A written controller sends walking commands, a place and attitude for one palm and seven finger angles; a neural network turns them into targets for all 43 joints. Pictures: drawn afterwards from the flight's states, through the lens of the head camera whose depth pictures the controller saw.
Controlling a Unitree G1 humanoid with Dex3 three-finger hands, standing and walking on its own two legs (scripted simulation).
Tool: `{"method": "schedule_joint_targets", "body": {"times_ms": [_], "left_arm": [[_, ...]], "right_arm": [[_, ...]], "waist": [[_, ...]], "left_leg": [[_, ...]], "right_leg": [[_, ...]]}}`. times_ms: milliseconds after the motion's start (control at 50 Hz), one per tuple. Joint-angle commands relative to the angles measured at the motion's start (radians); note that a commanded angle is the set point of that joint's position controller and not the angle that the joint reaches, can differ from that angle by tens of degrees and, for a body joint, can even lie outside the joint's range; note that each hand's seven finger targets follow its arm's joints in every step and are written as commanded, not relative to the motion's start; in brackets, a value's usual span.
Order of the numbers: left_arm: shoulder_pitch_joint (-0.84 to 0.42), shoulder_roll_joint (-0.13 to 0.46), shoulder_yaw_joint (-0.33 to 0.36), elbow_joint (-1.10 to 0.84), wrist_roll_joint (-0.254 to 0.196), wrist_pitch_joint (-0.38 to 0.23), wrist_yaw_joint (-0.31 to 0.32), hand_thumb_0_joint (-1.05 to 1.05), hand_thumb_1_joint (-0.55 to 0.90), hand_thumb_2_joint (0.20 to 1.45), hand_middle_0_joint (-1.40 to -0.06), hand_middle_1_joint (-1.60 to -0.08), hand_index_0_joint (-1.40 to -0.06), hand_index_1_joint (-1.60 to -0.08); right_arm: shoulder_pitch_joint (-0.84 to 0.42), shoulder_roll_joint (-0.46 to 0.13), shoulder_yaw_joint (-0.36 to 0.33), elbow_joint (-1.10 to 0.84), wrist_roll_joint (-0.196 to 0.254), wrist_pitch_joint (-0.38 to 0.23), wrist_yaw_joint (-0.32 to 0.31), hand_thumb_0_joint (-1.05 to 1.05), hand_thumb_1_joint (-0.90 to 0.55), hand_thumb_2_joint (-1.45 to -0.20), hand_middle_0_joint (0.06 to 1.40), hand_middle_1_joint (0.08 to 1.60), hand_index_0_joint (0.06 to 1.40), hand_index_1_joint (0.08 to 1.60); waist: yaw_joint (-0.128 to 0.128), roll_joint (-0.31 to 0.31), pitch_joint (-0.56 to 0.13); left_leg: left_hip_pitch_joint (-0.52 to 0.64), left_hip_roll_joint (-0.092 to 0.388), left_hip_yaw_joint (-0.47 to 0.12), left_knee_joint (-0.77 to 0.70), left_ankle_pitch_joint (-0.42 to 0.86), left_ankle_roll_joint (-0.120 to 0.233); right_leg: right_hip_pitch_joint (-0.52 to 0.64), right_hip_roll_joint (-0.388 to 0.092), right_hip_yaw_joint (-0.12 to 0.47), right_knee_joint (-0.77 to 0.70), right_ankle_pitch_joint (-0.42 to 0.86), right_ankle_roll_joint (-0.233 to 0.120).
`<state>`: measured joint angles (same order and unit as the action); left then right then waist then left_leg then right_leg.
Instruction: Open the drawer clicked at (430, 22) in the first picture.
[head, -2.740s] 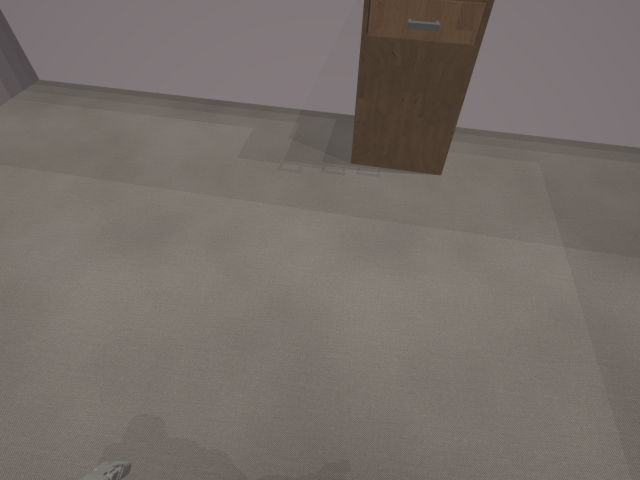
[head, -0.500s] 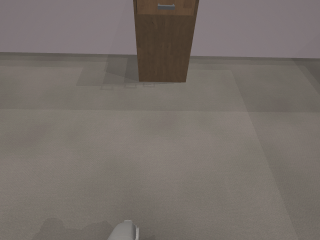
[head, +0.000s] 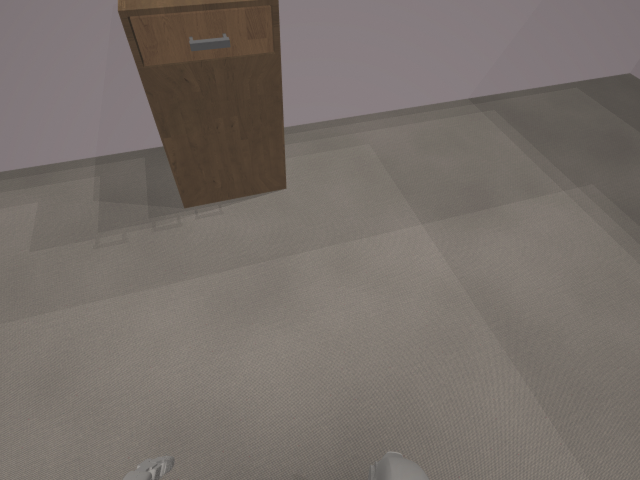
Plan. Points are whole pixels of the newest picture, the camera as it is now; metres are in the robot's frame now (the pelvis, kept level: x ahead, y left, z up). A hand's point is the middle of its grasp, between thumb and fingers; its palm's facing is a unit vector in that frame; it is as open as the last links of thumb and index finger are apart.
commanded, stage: walk to a spot facing it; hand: left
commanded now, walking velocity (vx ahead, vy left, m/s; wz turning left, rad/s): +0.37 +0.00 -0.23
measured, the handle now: (209, 41) +1.30 +0.36 -0.07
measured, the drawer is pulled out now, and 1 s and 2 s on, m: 0.00 0.00 0.00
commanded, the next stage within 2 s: turn to face it in 1.02 s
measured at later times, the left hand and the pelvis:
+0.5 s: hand (196, 417) +0.25 +0.20 -0.20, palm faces -0.01 -0.98 -0.18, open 7.2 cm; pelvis +0.23 +0.01 -0.02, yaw -4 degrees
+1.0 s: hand (273, 247) +0.59 +0.11 -0.19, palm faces -0.22 -0.95 -0.20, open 7.3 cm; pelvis +0.46 -0.05 -0.03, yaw -13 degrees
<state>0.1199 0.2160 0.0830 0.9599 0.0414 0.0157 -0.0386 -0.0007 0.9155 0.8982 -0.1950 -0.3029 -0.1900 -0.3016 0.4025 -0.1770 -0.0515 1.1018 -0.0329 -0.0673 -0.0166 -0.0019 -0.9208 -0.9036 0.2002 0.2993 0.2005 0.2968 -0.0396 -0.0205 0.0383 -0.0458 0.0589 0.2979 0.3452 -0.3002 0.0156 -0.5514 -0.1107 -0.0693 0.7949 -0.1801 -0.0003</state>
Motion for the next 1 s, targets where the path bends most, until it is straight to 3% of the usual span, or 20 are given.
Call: {"method": "schedule_joint_targets", "body": {"times_ms": [0, 40, 80, 100, 120, 160, 240, 380, 420, 440, 480, 500, 540, 620, 840, 880, 920, 940, 960, 980], "left_arm": [[-0.102, -0.01, -0.024, -0.073, -0.006, -0.032, -0.002, 0.0, 0.9, 0.9, -0.2, -0.3, -0.2, -0.3], [-0.048, 0.009, -0.021, -0.049, -0.006, -0.044, 0.003, 0.0, 0.9, 0.9, -0.2, -0.3, -0.2, -0.3], [0.222, 0.081, 0.002, 0.045, -0.002, -0.063, 0.014, 0.0, 0.9, 0.9, -0.2, -0.3, -0.2, -0.3], [0.373, 0.202, 0.033, 0.082, -0.004, -0.074, 0.03, 0.0, 0.9, 0.9, -0.2, -0.3, -0.2, -0.3], [0.431, 0.263, 0.041, 0.107, -0.028, -0.072, 0.035, 0.0, 0.9, 0.9, -0.2, -0.3, -0.2, -0.3], [0.304, 0.196, 0.025, 0.082, -0.029, -0.07, 0.045, 0.0, 0.9, 0.9, -0.2, -0.3, -0.2, -0.3], [0.136, 0.077, -0.009, 0.057, -0.012, -0.084, 0.053, 0.0, 0.9, 0.9, -0.2, -0.3, -0.2, -0.3], [0.143, 0.121, 0.004, 0.059, -0.014, -0.08, 0.039, 0.0, 0.9, 0.9, -0.2, -0.3, -0.2, -0.3], [0.143, 0.125, 0.007, 0.059, -0.019, -0.071, 0.035, 0.0, 0.9, 0.9, -0.2, -0.3, -0.2, -0.3], [0.147, 0.099, 0.002, 0.057, -0.019, -0.068, 0.032, 0.0, 0.9, 0.9, -0.2, -0.3, -0.2, -0.3], [0.119, 0.019, -0.017, -0.001, -0.024, -0.067, 0.025, 0.0, 0.9, 0.9, -0.2, -0.3, -0.2, -0.3], [0.078, 0.051, -0.009, 0.001, -0.018, -0.066, 0.028, 0.0, 0.9, 0.9, -0.2, -0.3, -0.2, -0.3], [0.086, 0.047, -0.005, 0.027, -0.014, -0.067, 0.01, 0.0, 0.9, 0.9, -0.2, -0.3, -0.2, -0.3], [0.163, 0.002, -0.008, 0.062, -0.008, -0.034, 0.009, 0.0, 0.9, 0.9, -0.2, -0.3, -0.2, -0.3], [-0.043, -0.035, -0.015, -0.007, -0.012, -0.039, 0.009, 0.0, 0.9, 0.9, -0.2, -0.3, -0.2, -0.3], [0.016, -0.021, -0.009, 0.005, -0.01, -0.047, 0.01, 0.0, 0.9, 0.9, -0.2, -0.3, -0.2, -0.3], [0.268, 0.026, 0.007, 0.083, -0.005, -0.065, 0.016, 0.0, 0.9, 0.9, -0.2, -0.3, -0.2, -0.3], [0.392, 0.114, 0.029, 0.121, -0.001, -0.077, 0.029, 0.0, 0.9, 0.9, -0.2, -0.3, -0.2, -0.3], [0.476, 0.218, 0.05, 0.138, -0.013, -0.081, 0.041, 0.0, 0.9, 0.9, -0.2, -0.3, -0.2, -0.3], [0.432, 0.234, 0.047, 0.13, -0.034, -0.074, 0.047, 0.0, 0.9, 0.9, -0.2, -0.3, -0.2, -0.3]], "right_arm": [[0.099, -0.128, -0.017, -0.014, -0.006, -0.014, 0.001, 0.0, -0.9, -0.9, 0.2, 0.3, 0.2, 0.3], [0.109, -0.129, -0.014, -0.002, -0.003, -0.007, 0.001, 0.0, -0.9, -0.9, 0.2, 0.3, 0.2, 0.3], [0.066, -0.126, -0.009, -0.01, 0.015, -0.009, 0.009, 0.0, -0.9, -0.9, 0.2, 0.3, 0.2, 0.3], [0.084, -0.067, 0.003, -0.041, 0.027, -0.015, 0.013, 0.0, -0.9, -0.9, 0.2, 0.3, 0.2, 0.3], [0.007, -0.068, 0.003, -0.076, 0.029, -0.017, 0.009, 0.0, -0.9, -0.9, 0.2, 0.3, 0.2, 0.3], [-0.106, -0.067, -0.009, -0.09, 0.024, -0.007, 0.008, 0.0, -0.9, -0.9, 0.2, 0.3, 0.2, 0.3], [0.006, -0.011, -0.009, -0.046, 0.007, 0.034, 0.018, 0.0, -0.9, -0.9, 0.2, 0.3, 0.2, 0.3], [-0.084, -0.026, -0.014, -0.102, 0.008, 0.014, 0.044, 0.0, -0.9, -0.9, 0.2, 0.3, 0.2, 0.3], [-0.029, -0.068, -0.019, -0.085, 0.006, 0.005, 0.04, 0.0, -0.9, -0.9, 0.2, 0.3, 0.2, 0.3], [0.062, -0.11, -0.03, -0.061, 0.003, 0.001, 0.033, 0.0, -0.9, -0.9, 0.2, 0.3, 0.2, 0.3], [0.244, -0.268, -0.058, -0.019, -0.016, -0.004, 0.016, 0.0, -0.9, -0.9, 0.2, 0.3, 0.2, 0.3], [0.181, -0.23, -0.045, -0.022, -0.009, 0.0, 0.004, 0.0, -0.9, -0.9, 0.2, 0.3, 0.2, 0.3], [0.027, -0.146, -0.021, -0.071, -0.001, -0.012, 0.002, 0.0, -0.9, -0.9, 0.2, 0.3, 0.2, 0.3], [-0.005, -0.099, -0.01, -0.059, 0.009, -0.033, -0.005, 0.0, -0.9, -0.9, 0.2, 0.3, 0.2, 0.3], [0.111, -0.069, -0.019, 0.024, 0.001, -0.015, -0.002, 0.0, -0.9, -0.9, 0.2, 0.3, 0.2, 0.3], [0.088, -0.082, -0.022, 0.024, 0.002, -0.011, -0.005, 0.0, -0.9, -0.9, 0.2, 0.3, 0.2, 0.3], [0.042, -0.107, -0.027, 0.017, 0.011, -0.009, -0.002, 0.0, -0.9, -0.9, 0.2, 0.3, 0.2, 0.3], [0.062, -0.073, -0.023, 0.007, 0.022, -0.009, 0.011, 0.0, -0.9, -0.9, 0.2, 0.3, 0.2, 0.3], [0.08, -0.002, -0.006, -0.028, 0.032, -0.012, 0.012, 0.0, -0.9, -0.9, 0.2, 0.3, 0.2, 0.3], [0.012, -0.029, -0.01, -0.045, 0.034, -0.005, 0.008, 0.0, -0.9, -0.9, 0.2, 0.3, 0.2, 0.3]], "waist": [[-0.027, 0.133, 0.057], [0.007, 0.107, 0.02], [0.137, 0.073, -0.132], [0.18, -0.149, -0.275], [0.186, -0.166, -0.271], [0.148, -0.072, -0.106], [0.001, -0.076, 0.014], [0.012, -0.111, 0.041], [-0.023, -0.051, 0.036], [-0.063, 0.065, 0.003], [-0.119, 0.438, -0.04], [-0.098, 0.334, -0.005], [-0.024, 0.119, 0.058], [0.032, 0.142, 0.018], [-0.015, 0.144, 0.101], [0.024, 0.137, 0.068], [0.144, 0.094, -0.067], [0.191, -0.07, -0.168], [0.179, -0.279, -0.253], [0.17, -0.168, -0.213]], "left_leg": [[0.063, 0.279, -0.139, -0.1, 0.368, 0.102], [0.06, 0.267, -0.109, 0.026, 0.575, 0.081], [-0.135, 0.209, -0.033, 0.377, 0.617, 0.017], [-0.43, 0.101, -0.001, 0.695, 0.142, -0.032], [-0.609, 0.018, -0.106, 0.928, -0.291, -0.042], [-0.663, 0.102, -0.242, 1.005, -0.159, -0.027], [-0.466, 0.14, -0.23, 0.75, -0.043, -0.053], [-0.288, 0.07, -0.144, 0.325, 0.072, -0.049], [-0.131, 0.042, -0.109, 0.226, 0.089, -0.048], [-0.006, 0.059, -0.161, 0.168, 0.015, -0.034], [0.119, 0.424, -0.747, -0.174, -0.27, 0.104], [0.053, 0.445, -0.756, -0.196, -0.312, 0.124], [-0.063, 0.38, -0.561, -0.185, -0.218, 0.106], [-0.081, 0.276, -0.256, -0.173, 0.118, 0.074], [0.05, 0.288, -0.086, -0.126, 0.363, 0.086], [0.054, 0.292, -0.06, -0.022, 0.531, 0.077], [0.001, 0.236, 0.0, 0.294, 0.672, 0.032], [-0.22, 0.173, 0.01, 0.577, 0.449, 0.002], [-0.494, 0.009, -0.055, 0.899, -0.244, -0.043], [-0.547, 0.036, -0.19, 1.026, -0.266, -0.023]], "right_leg": [[-0.005, 0.035, -0.06, -0.146, -0.051, -0.022], [0.145, 0.084, -0.102, -0.232, -0.075, -0.049], [0.588, 0.061, -0.051, -0.297, 0.024, -0.103], [0.888, -0.213, 0.313, -0.336, 0.074, -0.205], [0.917, -0.347, 0.548, -0.431, 0.25, -0.294], [0.675, -0.301, 0.431, -0.481, 0.169, -0.255], [0.295, -0.176, 0.148, -0.579, 0.029, -0.163], [0.247, -0.123, 0.122, -0.546, -0.186, -0.137], [0.202, -0.087, 0.092, -0.449, -0.195, -0.113], [0.152, -0.035, 0.058, -0.278, -0.147, -0.091], [-0.119, 0.138, -0.025, 0.318, -0.408, -0.025], [-0.163, 0.069, 0.066, 0.459, -0.338, -0.039], [-0.157, -0.003, 0.078, 0.48, -0.171, -0.036], [-0.077, -0.019, 0.053, 0.384, -0.045, 0.003], [-0.039, 0.012, -0.06, -0.103, 0.004, -0.022], [0.08, 0.052, -0.086, -0.149, -0.028, -0.05], [0.398, 0.114, -0.131, -0.245, 0.026, -0.077], [0.652, -0.028, 0.051, -0.281, 0.031, -0.121], [0.826, -0.299, 0.507, -0.395, 0.192, -0.238], [0.737, -0.333, 0.537, -0.476, 0.178, -0.279]]}}
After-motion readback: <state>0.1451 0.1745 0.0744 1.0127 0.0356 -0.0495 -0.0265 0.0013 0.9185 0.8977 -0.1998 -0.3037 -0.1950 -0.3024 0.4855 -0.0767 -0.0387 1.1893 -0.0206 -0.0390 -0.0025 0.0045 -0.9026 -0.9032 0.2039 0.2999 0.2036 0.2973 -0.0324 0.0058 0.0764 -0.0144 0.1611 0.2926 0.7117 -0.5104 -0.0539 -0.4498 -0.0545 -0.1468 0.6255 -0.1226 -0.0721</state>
